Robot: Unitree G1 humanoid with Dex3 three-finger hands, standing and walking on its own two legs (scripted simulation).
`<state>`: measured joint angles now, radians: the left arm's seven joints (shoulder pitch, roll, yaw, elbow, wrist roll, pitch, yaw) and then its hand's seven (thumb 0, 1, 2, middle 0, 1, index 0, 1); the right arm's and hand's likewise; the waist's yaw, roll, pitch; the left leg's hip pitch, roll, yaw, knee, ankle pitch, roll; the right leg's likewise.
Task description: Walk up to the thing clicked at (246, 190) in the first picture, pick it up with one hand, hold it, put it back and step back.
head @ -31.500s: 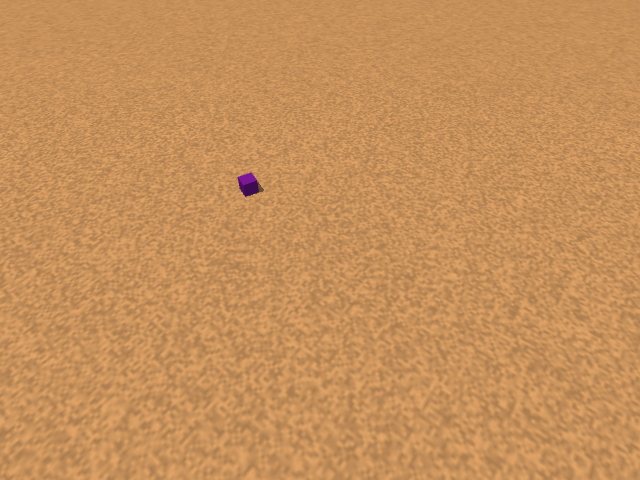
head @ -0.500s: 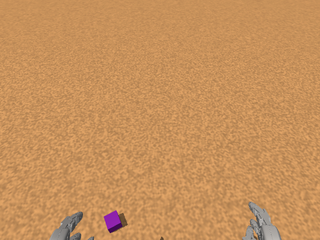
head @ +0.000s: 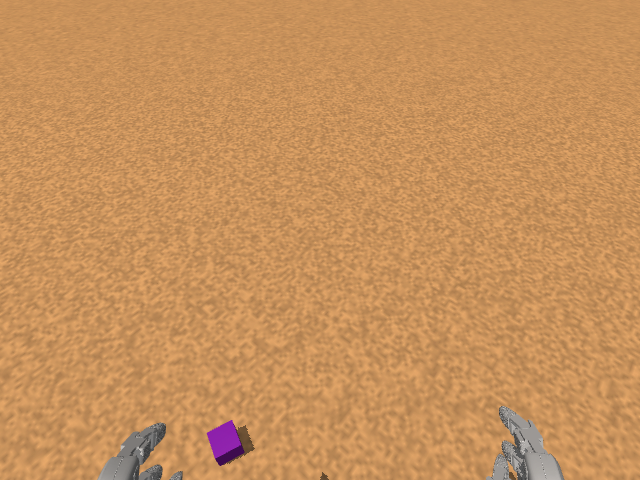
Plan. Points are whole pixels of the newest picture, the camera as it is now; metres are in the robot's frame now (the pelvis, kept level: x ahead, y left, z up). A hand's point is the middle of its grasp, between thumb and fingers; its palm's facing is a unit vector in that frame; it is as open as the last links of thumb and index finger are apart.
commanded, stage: home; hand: left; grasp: from above
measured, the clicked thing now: (225, 442) +0.40 +0.25 -0.68
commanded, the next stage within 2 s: stand in 0.32 s
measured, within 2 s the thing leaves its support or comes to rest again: neither
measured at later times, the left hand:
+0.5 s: hand out of the picture +0.17 +0.19 -0.07, palm faces +0.01 -0.96 -0.28, open 7.6 cm
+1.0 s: hand out of the picture +0.04 +0.23 -0.11, palm faces +0.02 -0.95 -0.31, open 7.4 cm
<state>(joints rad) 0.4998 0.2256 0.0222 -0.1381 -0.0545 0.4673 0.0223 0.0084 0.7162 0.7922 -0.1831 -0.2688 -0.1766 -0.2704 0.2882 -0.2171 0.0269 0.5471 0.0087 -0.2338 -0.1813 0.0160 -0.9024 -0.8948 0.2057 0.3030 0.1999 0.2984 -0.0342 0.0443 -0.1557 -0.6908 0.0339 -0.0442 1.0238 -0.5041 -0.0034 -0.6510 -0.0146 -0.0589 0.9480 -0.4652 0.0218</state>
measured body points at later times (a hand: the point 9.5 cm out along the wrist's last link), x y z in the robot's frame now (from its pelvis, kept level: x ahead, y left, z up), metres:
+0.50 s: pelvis +0.00 +0.00 +0.01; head +0.03 +0.01 +0.46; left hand +0.16 +0.24 -0.05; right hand +0.16 -0.25 -0.08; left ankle +0.00 +0.12 -0.68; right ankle +0.00 -0.14 -0.68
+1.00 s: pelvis +0.00 +0.01 +0.06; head +0.00 +0.01 +0.51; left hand +0.04 +0.28 -0.08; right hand +0.07 -0.27 -0.08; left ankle +0.00 +0.12 -0.68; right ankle +0.00 -0.14 -0.68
